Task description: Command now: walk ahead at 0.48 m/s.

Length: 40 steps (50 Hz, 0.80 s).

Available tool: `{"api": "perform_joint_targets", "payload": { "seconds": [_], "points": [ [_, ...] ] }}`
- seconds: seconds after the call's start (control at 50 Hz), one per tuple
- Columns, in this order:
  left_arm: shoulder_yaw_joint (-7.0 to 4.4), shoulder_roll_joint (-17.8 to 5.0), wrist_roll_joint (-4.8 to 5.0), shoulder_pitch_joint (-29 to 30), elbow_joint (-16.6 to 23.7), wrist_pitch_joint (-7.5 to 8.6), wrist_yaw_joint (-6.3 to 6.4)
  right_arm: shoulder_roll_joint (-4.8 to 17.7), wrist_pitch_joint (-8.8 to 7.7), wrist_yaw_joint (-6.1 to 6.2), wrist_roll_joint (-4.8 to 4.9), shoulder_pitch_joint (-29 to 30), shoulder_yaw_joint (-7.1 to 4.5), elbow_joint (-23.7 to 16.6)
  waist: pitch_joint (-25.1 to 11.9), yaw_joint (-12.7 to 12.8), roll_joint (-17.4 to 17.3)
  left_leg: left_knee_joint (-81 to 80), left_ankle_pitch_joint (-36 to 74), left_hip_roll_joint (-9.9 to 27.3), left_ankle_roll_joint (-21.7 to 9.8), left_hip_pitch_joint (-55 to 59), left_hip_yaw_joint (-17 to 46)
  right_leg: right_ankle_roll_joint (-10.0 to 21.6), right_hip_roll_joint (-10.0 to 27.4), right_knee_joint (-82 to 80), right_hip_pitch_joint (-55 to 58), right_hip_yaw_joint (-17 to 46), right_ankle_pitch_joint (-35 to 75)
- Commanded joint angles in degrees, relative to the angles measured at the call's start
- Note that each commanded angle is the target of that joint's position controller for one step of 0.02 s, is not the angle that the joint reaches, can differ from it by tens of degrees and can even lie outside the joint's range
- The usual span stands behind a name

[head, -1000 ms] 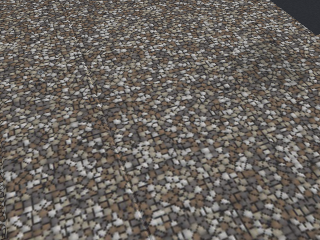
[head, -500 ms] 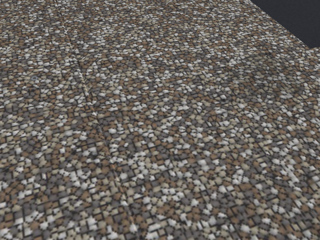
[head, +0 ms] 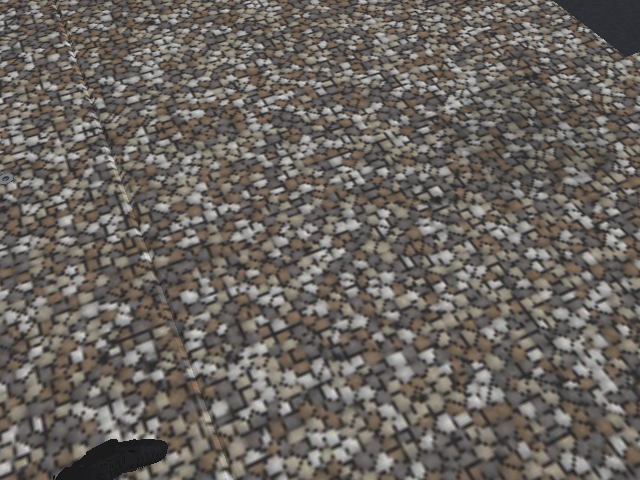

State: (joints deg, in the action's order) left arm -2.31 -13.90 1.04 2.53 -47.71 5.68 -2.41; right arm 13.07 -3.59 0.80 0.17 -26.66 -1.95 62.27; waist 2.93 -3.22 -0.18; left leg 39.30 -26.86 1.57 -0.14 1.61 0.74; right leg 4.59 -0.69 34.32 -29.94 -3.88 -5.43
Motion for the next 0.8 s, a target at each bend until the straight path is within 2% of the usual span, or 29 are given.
{"api": "perform_joint_targets", "payload": {
  "seconds": [0.02, 0.04, 0.06, 0.08, 0.1, 0.14, 0.18, 0.22, 0.3, 0.38, 0.42, 0.46, 0.48, 0.5, 0.52, 0.54, 0.56, 0.58, 0.6, 0.62, 0.64, 0.68, 0.74, 0.8],
  "points": [
    [-2.95, -10.74, -0.15, -22.28, -4.54, -0.48, 0.43, 5.49, -3.7, -1.08, 1.98, -0.19, -0.63, -5.36, -17.77, 9.9, 11.15, 42.05, -2.19, -1.76, -2.29, -42.03, 7.35, 13.2, 21.33, -19.53, 48.28, 44.15, -21.28],
    [-2.24, -8.36, -0.25, -16.95, -3.28, -0.15, 0.44, 7.47, -4.36, -0.91, 2.81, 5.05, -1.03, -7.04, -10.41, 8.31, 6.77, 41.32, 2.53, 1.36, -3.36, -42.62, 5.25, 11.15, 19.6, -20.47, 38.21, 34.69, -17.01],
    [-1.77, -6.97, -0.83, -12.73, -2.82, 0.4, 0.1, 7.2, -4.38, -0.35, 2.35, 7.34, -1.28, -7.62, -6.1, 5.93, 1.98, 37.28, 7.57, 4.17, -3.54, -39.98, 4.13, 9.93, 17.53, -22.27, 28.41, 27.64, -10.26],
    [-1.24, -5.14, -1.42, -10.51, -2.68, 0.94, -0.18, 6.96, -3.65, 0.16, 1.46, 7.04, -1.85, -7.49, -4.75, 3.62, 2.17, 33.7, 10.33, 6.32, -3.73, -36.0, 4.33, 8.65, 15.04, -23.61, 22.39, 22.31, -5.59],
    [-1.01, -4.4, -1.66, -9.92, -3.09, 1.06, -0.42, 5.46, -2.74, 0.31, 1.16, 5.4, -1.79, -7.27, -4.29, 2.11, 3.54, 31.89, 11.45, 7.12, -3.67, -32.95, 4.5, 8.55, 13.74, -25.12, 18.66, 19.42, -4.35],
    [-1.01, -4.84, -1.29, -11.75, -4.42, 1.26, -0.26, 3.8, -1.49, 0.51, 0.96, 5.12, -1.72, -7.63, -2.62, 1.13, 3.92, 28.19, 12.02, 7.85, -3.05, -32.48, 3.64, 9.44, 12.76, -27.56, 15.02, 15.87, -2.41],
    [-1.39, -6.96, -1.33, -14.15, -5.36, 1.32, 0.64, 4.91, -1.08, 0.7, 0.44, 9.83, -2.05, -9.72, -0.47, 1.51, 3.05, 22.74, 16.56, 8.56, -1.65, -37.14, 3.17, 10.12, 12.78, -29.3, 15.03, 14.03, -0.75],
    [-1.61, -7.98, -1.28, -16.88, -6.04, 1.04, 1.57, 5.36, -1.27, 0.56, -0.07, 15.02, -2.2, -11.66, 0.41, 2.84, 2.14, 15.18, 23.26, 8.64, -0.54, -41.44, 2.88, 9.7, 12.57, -29.65, 17.65, 12.72, 1.59],
    [-1.65, -8.89, -0.57, -21.24, -6.89, 0.43, 2.49, 3.85, -2.08, -0.44, 0.26, 23.81, -1.43, -14.22, 0.92, 5.7, 2.23, -0.45, 34.02, 5.72, -0.13, -38.76, -0.07, 7.24, 10.32, -29.41, 20.08, 7.87, 4.43],
    [-1.86, -9.27, -0.05, -26.25, -8.85, -0.58, 2.63, 3.94, -2.44, -1.8, 0.92, 30.61, -0.8, -16.72, 2.34, 8.0, 2.17, -7.55, 32.79, 4.05, -0.58, -39.94, -0.58, 7.05, 12.72, -26.74, 28.15, 7.78, 5.26],
    [-2.17, -9.68, -0.01, -27.22, -9.43, -1.33, 2.8, 4.73, -2.78, -2.58, 1.05, 32.18, -0.84, -18.03, 2.28, 7.63, 2.62, -9.7, 28.71, 3.49, -1.82, -40.53, -0.28, 6.51, 14.87, -23.97, 32.98, 8.51, 8.37],
    [-2.57, -10.58, -0.03, -26.12, -9.2, -1.96, 2.95, 6.58, -3.06, -3.01, 1.14, 29.55, -1.43, -17.98, 0.24, 5.27, 4.11, -11.14, 24.07, 1.91, -3.41, -35.49, -1.22, 5.35, 15.82, -19.79, 35.6, 8.55, 17.4],
    [-2.67, -10.97, -0.07, -24.74, -8.76, -2.26, 2.96, 8.19, -3.17, -2.98, 1.08, 25.02, -2.25, -16.92, -2.78, 2.41, 5.0, -11.9, 22.81, -0.03, -4.57, -28.37, -2.89, 4.47, 14.82, -14.33, 35.51, 7.4, 27.38],
    [-2.09, -9.52, -0.31, -24.38, -8.34, -2.5, 2.88, 10.9, -3.24, -2.6, 0.94, 15.56, -3.77, -14.08, -8.46, -1.96, 4.29, -12.36, 23.9, -0.88, -6.43, -14.64, -3.2, 3.0, 11.71, -3.4, 31.49, 5.8, 31.84],
    [-0.95, -7.21, -1.32, -24.64, -6.66, -2.33, 2.82, 15.5, -3.2, -1.94, -0.02, 4.21, -5.07, -11.98, -17.7, -5.65, -1.04, -10.09, 24.79, 9.8, -10.36, 4.46, 8.44, 1.08, 7.96, 14.63, 18.75, 3.62, 17.41],
    [1.2, 0.83, -0.8, -32.01, -6.57, -1.05, 2.26, 18.55, -2.74, -2.1, -0.32, 1.14, -5.65, -10.65, -25.11, -1.58, -16.2, -16.63, 13.97, 23.05, -18.92, 22.96, 35.58, -2.51, -2.96, 34.2, -4.4, 3.69, -22.99],
    [-0.32, -5.95, 0.85, -28.55, -7.3, 0.14, 2.23, 12.48, -2.81, -2.04, -0.04, 1.69, -4.03, -11.28, -23.72, -3.98, -10.63, -20.33, 9.31, 22.07, -17.07, 21.25, 38.44, -1.67, -0.75, 41.14, -10.07, 12.3, -27.53],
    [-1.39, -9.13, 2.23, -23.27, -5.52, 0.76, 2.28, 10.11, -2.99, -1.72, -0.02, 6.43, -3.25, -11.99, -15.1, -3.26, -8.63, -21.3, 12.93, 20.36, -13.98, 13.79, 28.32, -0.96, 2.0, 42.0, -13.43, 11.74, -22.71],
    [-1.49, -8.84, 2.08, -20.62, -5.04, 0.8, 2.72, 8.73, -3.2, -1.69, -0.2, 10.98, -2.75, -12.79, -10.79, -1.33, -4.46, -23.06, 18.59, 18.26, -12.36, 5.44, 20.98, -1.16, 5.05, 39.63, -11.31, 10.33, -17.29],
    [-1.91, -8.11, 1.32, -19.38, -4.97, 0.37, 3.09, 7.14, -3.42, -1.84, -0.45, 13.79, -2.41, -12.88, -7.29, 0.2, -3.32, -25.34, 21.57, 16.26, -11.29, -1.2, 15.79, -1.48, 6.73, 36.27, -9.13, 10.1, -13.91],
    [-2.19, -7.05, 1.16, -20.8, -5.34, -0.55, 3.08, 5.67, -3.67, -1.92, -0.97, 15.29, -1.97, -12.69, -5.99, 2.18, -4.4, -27.37, 22.71, 14.52, -10.3, -5.42, 11.43, -1.51, 8.18, 34.41, -5.68, 10.56, -11.5],
    [-2.05, -4.1, 1.27, -22.28, -5.53, -2.16, 2.87, 5.53, -3.95, -1.94, -1.15, 15.45, -2.12, -11.84, -4.32, 3.63, -4.79, -30.23, 24.98, 13.44, -10.55, -9.61, 6.35, -1.84, 8.8, 32.6, -3.54, 10.09, -9.72],
    [-2.39, -3.8, 0.78, -18.77, -3.4, -3.34, 2.92, 7.45, -4.06, -1.06, -1.35, 14.59, -2.8, -10.86, -1.54, 3.99, -3.35, -32.35, 28.6, 13.42, -10.84, -10.42, 0.57, -2.76, 9.09, 28.06, -8.46, 10.79, -3.68],
    [-2.42, -3.51, 0.34, -14.44, -1.44, -3.01, 2.23, 8.37, -3.64, -0.11, -1.34, 13.86, -3.04, -10.51, -0.32, 3.28, -2.92, -33.1, 29.96, 12.37, -9.84, -8.95, -4.69, -3.3, 8.51, 18.36, -10.22, 9.8, 4.85]
  ]
}}
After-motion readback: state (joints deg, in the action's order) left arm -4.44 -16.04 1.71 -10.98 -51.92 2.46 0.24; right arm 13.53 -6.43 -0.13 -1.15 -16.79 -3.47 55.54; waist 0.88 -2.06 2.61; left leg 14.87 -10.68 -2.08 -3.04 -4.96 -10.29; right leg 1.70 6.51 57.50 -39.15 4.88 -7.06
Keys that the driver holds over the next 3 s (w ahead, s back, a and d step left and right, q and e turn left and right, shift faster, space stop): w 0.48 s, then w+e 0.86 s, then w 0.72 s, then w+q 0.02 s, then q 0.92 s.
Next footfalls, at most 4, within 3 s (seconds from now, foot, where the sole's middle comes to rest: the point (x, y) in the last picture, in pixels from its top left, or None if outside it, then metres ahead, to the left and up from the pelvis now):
0.50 left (254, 466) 0.48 0.14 -0.75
1.06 right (379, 342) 0.74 -0.14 -0.75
1.56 left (344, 223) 1.09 -0.09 -0.75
2.08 right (471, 186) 1.20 -0.45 -0.75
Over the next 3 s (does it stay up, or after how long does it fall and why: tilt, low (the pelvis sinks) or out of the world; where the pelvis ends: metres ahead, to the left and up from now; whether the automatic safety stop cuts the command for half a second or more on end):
stays up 1.27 -0.37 0.02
